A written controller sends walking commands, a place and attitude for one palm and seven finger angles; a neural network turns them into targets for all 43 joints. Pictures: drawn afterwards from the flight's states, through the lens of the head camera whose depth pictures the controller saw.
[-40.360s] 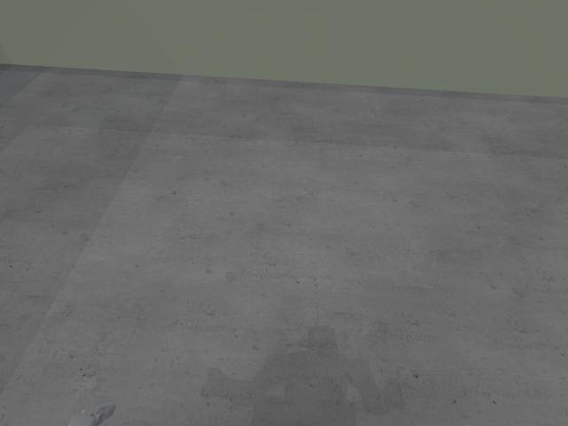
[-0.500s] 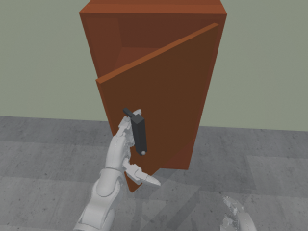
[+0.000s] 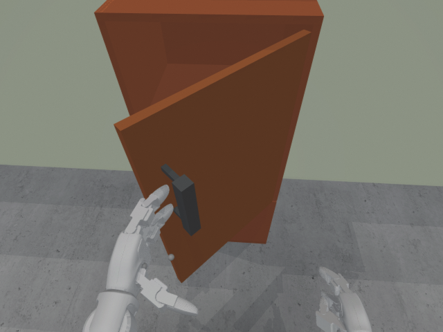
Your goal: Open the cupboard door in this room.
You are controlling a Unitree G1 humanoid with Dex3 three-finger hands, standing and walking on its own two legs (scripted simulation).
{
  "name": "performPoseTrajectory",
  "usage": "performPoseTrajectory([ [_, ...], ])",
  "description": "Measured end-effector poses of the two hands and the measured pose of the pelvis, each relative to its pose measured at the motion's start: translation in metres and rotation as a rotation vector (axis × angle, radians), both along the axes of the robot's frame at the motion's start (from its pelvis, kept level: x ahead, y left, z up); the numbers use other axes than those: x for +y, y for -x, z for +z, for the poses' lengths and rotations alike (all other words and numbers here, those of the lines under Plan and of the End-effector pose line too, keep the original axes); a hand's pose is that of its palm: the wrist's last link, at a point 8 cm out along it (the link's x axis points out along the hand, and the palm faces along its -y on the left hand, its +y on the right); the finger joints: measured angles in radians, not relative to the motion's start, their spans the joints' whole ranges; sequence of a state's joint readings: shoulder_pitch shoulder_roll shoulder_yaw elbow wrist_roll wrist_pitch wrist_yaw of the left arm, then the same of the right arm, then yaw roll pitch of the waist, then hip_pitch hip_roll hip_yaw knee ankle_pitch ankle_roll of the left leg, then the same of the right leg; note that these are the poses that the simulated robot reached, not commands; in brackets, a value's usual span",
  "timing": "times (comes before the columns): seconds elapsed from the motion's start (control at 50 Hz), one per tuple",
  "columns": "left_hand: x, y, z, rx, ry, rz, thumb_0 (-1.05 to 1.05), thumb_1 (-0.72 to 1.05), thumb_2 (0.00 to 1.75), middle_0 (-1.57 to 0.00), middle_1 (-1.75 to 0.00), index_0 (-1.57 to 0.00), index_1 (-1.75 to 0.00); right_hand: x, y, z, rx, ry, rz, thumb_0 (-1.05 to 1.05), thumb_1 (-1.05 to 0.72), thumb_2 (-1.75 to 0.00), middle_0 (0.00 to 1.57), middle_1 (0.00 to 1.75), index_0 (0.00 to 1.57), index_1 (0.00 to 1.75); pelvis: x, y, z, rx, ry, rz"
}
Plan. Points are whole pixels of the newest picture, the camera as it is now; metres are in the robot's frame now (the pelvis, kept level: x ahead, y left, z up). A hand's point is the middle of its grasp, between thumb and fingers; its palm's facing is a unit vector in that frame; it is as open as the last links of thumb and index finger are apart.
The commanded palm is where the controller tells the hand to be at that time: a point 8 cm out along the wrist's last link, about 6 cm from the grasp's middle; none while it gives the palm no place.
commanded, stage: slide the hand sideways off the handle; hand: left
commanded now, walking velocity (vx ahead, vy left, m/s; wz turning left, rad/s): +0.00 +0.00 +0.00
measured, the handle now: (180, 200) +0.32 +0.10 +0.08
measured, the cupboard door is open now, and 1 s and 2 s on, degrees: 47 47 47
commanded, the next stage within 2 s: draw the hand back to the body in 0.38 s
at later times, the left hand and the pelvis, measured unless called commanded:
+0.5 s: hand (131, 285) +0.18 +0.15 +0.08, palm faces -0.03 -1.00 -0.04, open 16.3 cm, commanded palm +0.15 +0.20 +0.08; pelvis -0.01 +0.00 -0.01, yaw +1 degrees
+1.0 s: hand (80, 269) +0.18 +0.21 +0.12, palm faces +0.01 -1.00 -0.08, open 16.2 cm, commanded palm +0.15 +0.26 +0.14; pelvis +0.00 +0.03 +0.00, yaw +1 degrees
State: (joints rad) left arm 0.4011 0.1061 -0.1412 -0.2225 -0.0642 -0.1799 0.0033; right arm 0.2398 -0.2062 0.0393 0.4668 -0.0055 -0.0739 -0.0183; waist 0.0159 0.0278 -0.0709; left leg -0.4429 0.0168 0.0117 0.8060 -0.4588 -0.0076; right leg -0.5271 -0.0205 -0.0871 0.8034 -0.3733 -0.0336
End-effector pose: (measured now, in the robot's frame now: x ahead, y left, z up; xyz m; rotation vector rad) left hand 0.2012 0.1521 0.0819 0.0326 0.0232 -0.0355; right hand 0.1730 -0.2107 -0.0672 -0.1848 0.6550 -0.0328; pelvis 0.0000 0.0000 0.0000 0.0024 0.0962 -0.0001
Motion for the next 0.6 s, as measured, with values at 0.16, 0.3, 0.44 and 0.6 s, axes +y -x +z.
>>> performPoseTrajectory([
  [0.16,0.014,0.019,0.000,0.007,-0.019,0.020,-0.02,-0.50,0.30,-0.19,-0.32,-0.18,-0.31,-0.008,-0.006,-0.002,-0.020,0.006,0.003,0.02,-0.90,-0.90,0.20,0.30,0.21,0.30,-0.005,-0.004,-0.004,0.015,0.001,0.009],
  [0.3,0.038,0.036,-0.002,0.008,-0.034,0.051,-0.02,-0.50,0.30,-0.17,-0.31,-0.17,-0.30,-0.012,-0.004,-0.006,-0.025,0.022,0.000,0.02,-0.90,-0.90,0.20,0.30,0.21,0.30,-0.007,-0.002,-0.009,0.024,0.006,0.019],
  [0.44,0.050,0.045,-0.003,-0.010,-0.017,0.023,-0.02,-0.50,0.30,-0.16,-0.31,-0.16,-0.30,-0.011,0.003,-0.008,-0.047,0.035,-0.009,0.02,-0.90,-0.90,0.20,0.30,0.21,0.30,-0.002,0.005,-0.013,0.027,0.017,0.025],
  [0.6,0.053,0.039,0.002,-0.036,-0.015,-0.009,-0.02,-0.50,0.30,-0.16,-0.30,-0.15,-0.30,0.000,0.012,-0.005,-0.073,0.027,-0.025,0.02,-0.90,-0.90,0.20,0.30,0.21,0.30,0.008,0.011,-0.014,0.018,0.020,0.017],
])
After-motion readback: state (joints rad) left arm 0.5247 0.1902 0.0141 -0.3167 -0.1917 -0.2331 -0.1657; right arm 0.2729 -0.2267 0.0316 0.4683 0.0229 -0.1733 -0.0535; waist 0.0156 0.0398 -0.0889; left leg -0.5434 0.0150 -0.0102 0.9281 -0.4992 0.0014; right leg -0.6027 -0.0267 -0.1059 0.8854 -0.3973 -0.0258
